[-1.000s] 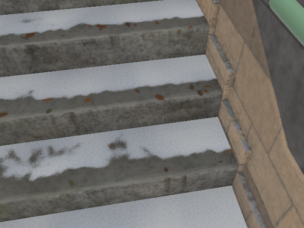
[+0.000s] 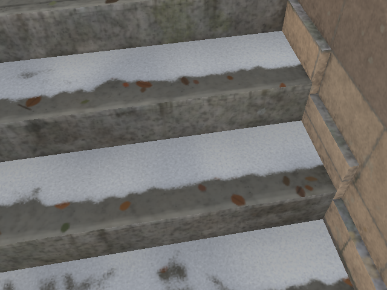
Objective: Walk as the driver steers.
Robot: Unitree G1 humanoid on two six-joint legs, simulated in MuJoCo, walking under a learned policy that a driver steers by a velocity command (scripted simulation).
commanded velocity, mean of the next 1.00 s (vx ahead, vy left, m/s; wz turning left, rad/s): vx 0.50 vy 0.00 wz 0.00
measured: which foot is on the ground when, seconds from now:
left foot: down 0.00-0.04, up 0.06-0.50, down 0.52-1.00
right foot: up 0.00-0.02, down 0.04-0.54, up 0.56-1.00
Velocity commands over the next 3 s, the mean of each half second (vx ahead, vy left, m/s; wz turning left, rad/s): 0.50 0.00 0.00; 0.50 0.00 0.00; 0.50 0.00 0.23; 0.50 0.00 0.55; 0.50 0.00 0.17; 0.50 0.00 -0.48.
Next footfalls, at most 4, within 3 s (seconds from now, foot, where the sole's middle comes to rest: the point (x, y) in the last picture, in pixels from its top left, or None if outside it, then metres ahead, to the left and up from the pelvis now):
0.04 right None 0.15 -0.07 -0.77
0.52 left None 0.41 0.18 -0.61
1.04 right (181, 175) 0.73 0.03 -0.44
1.58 left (124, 81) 0.98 0.19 -0.28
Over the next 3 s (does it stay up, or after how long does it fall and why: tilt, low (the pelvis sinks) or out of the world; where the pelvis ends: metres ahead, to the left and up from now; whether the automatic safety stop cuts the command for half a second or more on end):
stays up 1.56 0.41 0.78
